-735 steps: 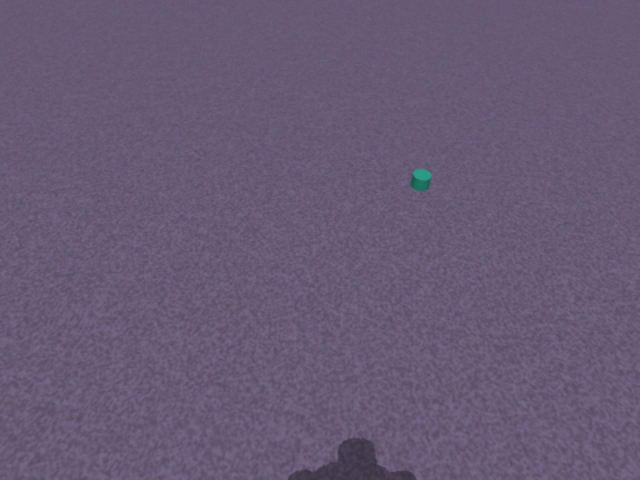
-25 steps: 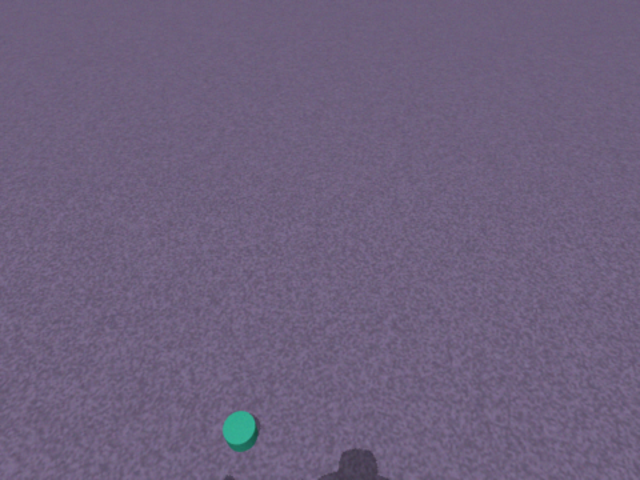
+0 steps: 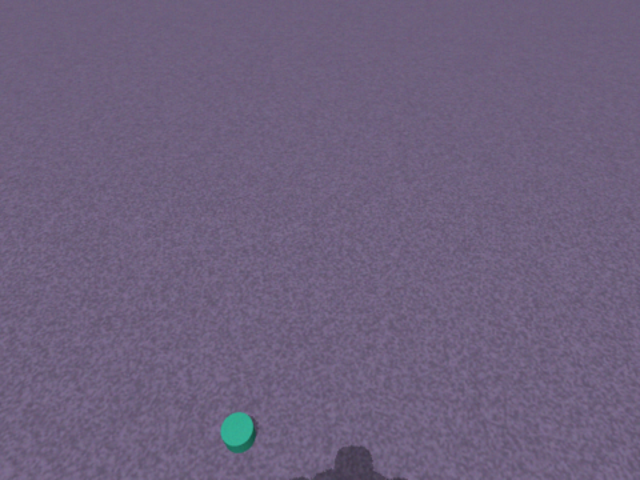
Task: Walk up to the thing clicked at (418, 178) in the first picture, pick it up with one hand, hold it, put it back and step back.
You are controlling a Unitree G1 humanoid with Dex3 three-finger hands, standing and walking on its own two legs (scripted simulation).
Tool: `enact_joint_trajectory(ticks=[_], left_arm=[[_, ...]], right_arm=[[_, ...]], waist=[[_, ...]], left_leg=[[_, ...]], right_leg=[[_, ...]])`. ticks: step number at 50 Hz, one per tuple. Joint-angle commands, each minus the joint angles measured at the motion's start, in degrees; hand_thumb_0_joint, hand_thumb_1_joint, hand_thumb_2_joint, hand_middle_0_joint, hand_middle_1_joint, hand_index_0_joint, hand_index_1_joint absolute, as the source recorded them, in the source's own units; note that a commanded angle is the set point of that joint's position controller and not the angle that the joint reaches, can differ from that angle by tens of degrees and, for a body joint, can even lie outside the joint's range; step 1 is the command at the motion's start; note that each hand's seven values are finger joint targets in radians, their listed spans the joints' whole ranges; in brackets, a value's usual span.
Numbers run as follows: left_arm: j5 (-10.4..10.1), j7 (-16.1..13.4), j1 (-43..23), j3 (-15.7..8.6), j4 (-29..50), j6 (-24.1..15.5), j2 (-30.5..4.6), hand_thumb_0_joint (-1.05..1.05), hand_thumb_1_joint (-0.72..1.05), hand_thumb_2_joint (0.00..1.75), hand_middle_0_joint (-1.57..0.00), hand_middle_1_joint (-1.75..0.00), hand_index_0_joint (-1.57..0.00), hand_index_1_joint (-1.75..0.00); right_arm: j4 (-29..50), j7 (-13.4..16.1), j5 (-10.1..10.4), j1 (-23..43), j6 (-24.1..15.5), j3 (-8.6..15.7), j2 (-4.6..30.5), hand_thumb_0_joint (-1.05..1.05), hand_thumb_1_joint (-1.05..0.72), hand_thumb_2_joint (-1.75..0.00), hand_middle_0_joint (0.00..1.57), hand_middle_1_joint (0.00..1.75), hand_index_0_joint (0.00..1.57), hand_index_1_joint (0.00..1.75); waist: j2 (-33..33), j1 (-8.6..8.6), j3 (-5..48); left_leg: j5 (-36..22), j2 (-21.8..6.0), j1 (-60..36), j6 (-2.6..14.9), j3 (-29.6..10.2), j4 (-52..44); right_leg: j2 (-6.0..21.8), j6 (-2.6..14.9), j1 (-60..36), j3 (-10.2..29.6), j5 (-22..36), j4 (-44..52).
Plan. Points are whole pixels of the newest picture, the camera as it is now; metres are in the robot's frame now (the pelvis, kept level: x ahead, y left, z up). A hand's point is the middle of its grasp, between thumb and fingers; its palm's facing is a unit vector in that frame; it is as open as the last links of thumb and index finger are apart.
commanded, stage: walk up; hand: left
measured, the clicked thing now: (238, 432) +0.44 +0.25 -0.75
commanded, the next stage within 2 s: stand in 0.26 s
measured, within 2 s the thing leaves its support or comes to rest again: neither
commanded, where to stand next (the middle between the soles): +0.06 +0.00 m, yaw +1 degrees
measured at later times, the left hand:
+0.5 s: hand out of the picture +0.08 +0.25 -0.15, palm faces -0.02 -0.94 -0.35, open 7.4 cm
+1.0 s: hand out of the picture +0.06 +0.26 -0.16, palm faces -0.02 -0.94 -0.35, open 7.4 cm
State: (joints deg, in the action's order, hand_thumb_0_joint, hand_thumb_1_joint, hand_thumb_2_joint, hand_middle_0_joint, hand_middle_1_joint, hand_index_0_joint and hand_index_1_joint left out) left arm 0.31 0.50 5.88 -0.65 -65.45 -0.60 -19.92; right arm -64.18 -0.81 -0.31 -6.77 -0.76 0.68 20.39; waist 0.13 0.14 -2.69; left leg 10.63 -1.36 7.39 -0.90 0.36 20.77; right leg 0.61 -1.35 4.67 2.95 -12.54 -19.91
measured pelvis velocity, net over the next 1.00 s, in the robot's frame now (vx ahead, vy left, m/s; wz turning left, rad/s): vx -0.01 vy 0.00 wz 0.01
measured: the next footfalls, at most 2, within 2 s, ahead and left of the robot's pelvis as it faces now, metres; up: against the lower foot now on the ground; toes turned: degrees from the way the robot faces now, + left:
none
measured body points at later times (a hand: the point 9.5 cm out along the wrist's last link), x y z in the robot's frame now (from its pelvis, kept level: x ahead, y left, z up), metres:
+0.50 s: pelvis +0.00 +0.00 +0.00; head +0.01 +0.00 +0.45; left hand +0.08 +0.30 -0.13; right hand +0.08 -0.31 -0.13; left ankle +0.01 +0.13 -0.75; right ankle -0.02 -0.14 -0.75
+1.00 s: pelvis -0.01 +0.00 +0.00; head +0.00 +0.00 +0.45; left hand +0.06 +0.30 -0.13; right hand +0.06 -0.30 -0.13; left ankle +0.01 +0.13 -0.75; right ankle -0.02 -0.14 -0.75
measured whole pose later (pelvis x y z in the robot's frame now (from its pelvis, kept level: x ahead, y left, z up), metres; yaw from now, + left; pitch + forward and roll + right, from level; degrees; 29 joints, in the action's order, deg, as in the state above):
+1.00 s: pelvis -0.01 +0.00 +0.00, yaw +0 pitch -2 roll +0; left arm 0.4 0.3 7.0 0.3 -64.4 -0.7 -20.5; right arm -65.8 -1.0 -0.3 -6.5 -0.3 0.4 20.1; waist -0.1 0.2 -3.3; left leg 8.6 -1.0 8.1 -0.9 0.0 18.8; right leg 0.9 -1.5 5.6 2.5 -11.2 -18.8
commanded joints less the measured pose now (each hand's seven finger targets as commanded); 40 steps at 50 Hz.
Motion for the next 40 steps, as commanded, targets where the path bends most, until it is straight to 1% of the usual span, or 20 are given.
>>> enact_joint_trajectory(ticks=[1,7,9,11,12,13,14,18,20,21,23,24,28,30,32,34,35,36,38,40], left_arm=[[0.1,-0.8,-3.4,-2.3,3.8,-1.3,-12.6,0.00,0.90,0.90,-0.20,-0.30,-0.20,-0.30],[0.2,-0.9,-2.8,-2.2,3.6,-1.1,-12.3,0.00,0.90,0.90,-0.20,-0.30,-0.20,-0.30],[0.1,-0.9,-2.4,-2.2,3.5,-1.2,-12.2,0.00,0.90,0.90,-0.20,-0.30,-0.20,-0.30],[0.2,-0.9,-3.2,-2.3,3.7,-1.2,-12.3,0.00,0.90,0.90,-0.20,-0.30,-0.20,-0.30],[0.2,-0.9,-2.8,-2.2,3.6,-1.2,-12.2,0.00,0.90,0.90,-0.20,-0.30,-0.20,-0.30],[0.1,-1.1,-2.8,-2.1,3.8,-1.3,-12.7,0.00,0.90,0.90,-0.20,-0.30,-0.20,-0.30],[0.0,-1.1,-2.2,-2.0,3.8,-1.3,-12.1,0.00,0.90,0.90,-0.20,-0.30,-0.20,-0.30],[0.0,-1.1,-2.1,-2.0,4.2,-1.5,-12.6,0.00,0.90,0.90,-0.20,-0.30,-0.20,-0.30],[0.0,-1.2,-2.0,-1.9,4.1,-1.5,-13.0,0.00,0.90,0.90,-0.20,-0.30,-0.20,-0.30],[0.0,-1.1,-2.5,-1.8,4.3,-1.4,-12.7,0.00,0.90,0.90,-0.20,-0.30,-0.20,-0.30],[0.0,-1.1,-2.2,-1.7,4.4,-1.4,-12.8,0.00,0.90,0.90,-0.20,-0.30,-0.20,-0.30],[0.2,-1.1,-2.4,-1.7,4.5,-1.4,-13.0,0.00,0.90,0.90,-0.20,-0.30,-0.20,-0.30],[0.1,-1.1,-2.0,-1.5,4.5,-1.2,-12.8,0.00,0.90,0.90,-0.20,-0.30,-0.20,-0.30],[0.1,-1.1,-2.0,-1.4,4.4,-1.3,-12.8,0.00,0.90,0.90,-0.20,-0.30,-0.20,-0.30],[0.1,-1.0,-2.0,-1.3,4.3,-1.2,-12.9,0.00,0.90,0.90,-0.20,-0.30,-0.20,-0.30],[0.2,-1.0,-1.6,-1.4,4.6,-1.3,-13.1,0.00,0.90,0.90,-0.20,-0.30,-0.20,-0.30],[0.2,-1.0,-1.8,-1.4,4.6,-1.4,-13.1,0.00,0.90,0.90,-0.20,-0.30,-0.20,-0.30],[0.2,-1.0,-1.8,-1.4,4.7,-1.4,-13.1,0.00,0.90,0.90,-0.20,-0.30,-0.20,-0.30],[0.2,-1.0,-1.5,-1.4,4.7,-1.5,-13.2,0.00,0.90,0.90,-0.20,-0.30,-0.20,-0.30],[0.0,-0.9,-1.5,-1.3,4.6,-1.3,-12.9,0.00,0.90,0.90,-0.20,-0.30,-0.20,-0.30]], right_arm=[[3.6,1.1,-0.2,2.8,-1.4,2.6,12.2,0.00,-0.90,-0.90,0.20,0.30,0.20,0.30],[3.6,1.0,-0.3,3.7,-1.4,2.6,12.0,0.00,-0.90,-0.90,0.20,0.30,0.20,0.30],[3.7,1.0,-0.1,3.5,-1.3,2.5,11.7,0.00,-0.90,-0.90,0.20,0.30,0.20,0.30],[3.4,1.1,-0.2,2.7,-1.3,2.6,11.8,0.00,-0.90,-0.90,0.20,0.30,0.20,0.30],[3.5,1.1,-0.2,3.6,-1.3,2.6,11.9,0.00,-0.90,-0.90,0.20,0.30,0.20,0.30],[3.6,1.2,-0.1,4.3,-1.2,2.4,11.7,0.00,-0.90,-0.90,0.20,0.30,0.20,0.30],[3.5,1.2,0.0,4.1,-1.2,2.4,12.1,0.00,-0.90,-0.90,0.20,0.30,0.20,0.30],[3.2,1.1,0.0,3.9,-1.1,2.2,12.0,0.00,-0.90,-0.90,0.20,0.30,0.20,0.30],[3.0,1.0,0.1,3.9,-1.0,2.1,11.6,0.00,-0.90,-0.90,0.20,0.30,0.20,0.30],[3.0,1.0,0.0,4.0,-0.9,2.0,11.8,0.00,-0.90,-0.90,0.20,0.30,0.20,0.30],[2.8,1.0,0.0,4.3,-0.8,2.0,11.7,0.00,-0.90,-0.90,0.20,0.30,0.20,0.30],[2.8,1.0,0.0,4.4,-0.9,2.1,11.9,0.00,-0.90,-0.90,0.20,0.30,0.20,0.30],[2.4,1.0,-0.1,4.1,-0.8,2.0,12.1,0.00,-0.90,-0.90,0.20,0.30,0.20,0.30],[2.3,0.9,-0.1,4.1,-0.8,1.9,12.0,0.00,-0.90,-0.90,0.20,0.30,0.20,0.30],[2.2,0.8,-0.1,3.8,-0.7,1.8,11.5,0.00,-0.90,-0.90,0.20,0.30,0.20,0.30],[2.3,0.7,-0.1,3.7,-0.7,2.0,12.0,0.00,-0.90,-0.90,0.20,0.30,0.20,0.30],[2.3,0.7,-0.2,3.9,-0.8,2.0,12.1,0.00,-0.90,-0.90,0.20,0.30,0.20,0.30],[2.1,0.7,-0.2,3.3,-0.8,1.9,11.8,0.00,-0.90,-0.90,0.20,0.30,0.20,0.30],[2.2,0.7,-0.2,3.2,-0.8,2.1,12.2,0.00,-0.90,-0.90,0.20,0.30,0.20,0.30],[2.0,0.8,-0.3,3.0,-0.9,2.0,12.2,0.00,-0.90,-0.90,0.20,0.30,0.20,0.30]], waist=[[-0.4,0.43,4.0],[0.3,-0.02,3.4],[-0.3,-0.06,3.6],[-0.4,0.43,3.8],[-0.2,0.20,3.3],[-1.6,0.02,2.0],[-1.0,-0.03,3.0],[-0.5,0.25,5.4],[-1.1,0.37,5.0],[-0.3,0.47,5.0],[-0.5,0.31,4.2],[-0.5,0.34,5.3],[0.4,0.22,4.8],[-0.2,0.22,3.3],[-0.8,0.34,1.7],[-0.1,0.37,3.6],[-0.2,0.25,3.8],[-0.3,0.35,3.7],[-0.7,0.31,4.6],[0.6,0.30,3.4]], left_leg=[[-7.8,-5.3,-2.8,2.39,-4.5,-3.4],[-7.0,-5.5,-2.8,2.55,-4.7,-4.0],[-8.1,-5.4,-3.6,2.54,-4.5,-3.6],[-7.0,-5.3,-3.0,2.37,-4.5,-3.8],[-7.0,-5.3,-3.1,2.41,-4.5,-3.8],[-11.3,-6.2,-2.7,2.10,-5.0,-3.5],[-12.4,-6.2,-3.2,2.02,-4.9,-3.5],[-13.9,-6.2,-4.8,1.79,-4.4,-3.0],[-12.5,-6.2,-4.6,1.75,-4.6,-3.1],[-10.7,-6.0,-3.9,1.79,-4.3,-3.6],[-9.9,-6.1,-4.1,1.65,-4.6,-3.8],[-10.7,-6.3,-4.8,1.67,-4.5,-3.6],[-9.0,-6.1,-2.9,1.79,-4.7,-4.2],[-6.9,-6.0,-1.9,1.81,-4.8,-4.6],[-3.8,-5.7,-0.8,1.64,-5.1,-5.4],[-4.3,-5.9,-2.9,1.95,-4.9,-4.9],[-6.0,-6.1,-2.5,1.97,-5.2,-4.8],[-5.2,-5.9,-1.5,1.87,-5.2,-5.0],[-7.1,-6.0,-2.4,2.00,-5.2,-4.5],[-4.8,-6.0,-1.6,1.98,-5.3,-5.2]], right_leg=[[4.9,2.62,1.8,3.1,9.3,3.3],[4.8,2.39,2.4,2.8,8.4,3.5],[4.9,2.36,2.6,3.1,9.0,3.6],[5.0,2.48,1.9,3.2,8.7,3.7],[4.8,2.49,2.7,3.0,8.7,3.6],[6.0,2.42,2.8,3.4,11.8,3.6],[5.8,2.16,2.4,3.0,12.8,3.5],[6.1,2.07,1.3,3.1,15.1,3.3],[6.2,2.14,1.0,3.3,14.1,3.9],[6.2,2.10,1.3,3.3,12.5,4.2],[6.1,2.15,2.1,3.3,11.0,4.5],[6.1,2.27,1.9,3.3,11.7,4.2],[6.0,2.28,1.2,3.2,10.1,4.3],[6.1,2.24,2.0,3.4,7.8,4.9],[5.8,2.12,3.5,3.3,3.9,5.6],[6.1,2.29,3.8,3.7,5.3,5.5],[6.0,2.29,2.8,3.3,6.4,5.0],[6.2,2.24,2.5,3.5,6.0,5.2],[6.3,2.23,2.2,3.4,7.8,4.9],[6.3,2.24,2.7,3.5,5.8,5.0]])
